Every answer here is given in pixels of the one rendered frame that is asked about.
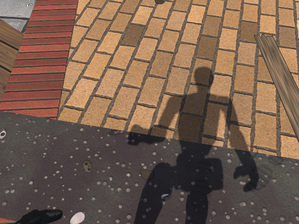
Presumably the left robot hand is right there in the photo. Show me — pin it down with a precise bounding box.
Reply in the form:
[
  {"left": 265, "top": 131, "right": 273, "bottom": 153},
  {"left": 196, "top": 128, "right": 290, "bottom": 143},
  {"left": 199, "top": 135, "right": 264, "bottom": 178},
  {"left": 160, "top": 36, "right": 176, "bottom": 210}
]
[{"left": 15, "top": 209, "right": 63, "bottom": 224}]

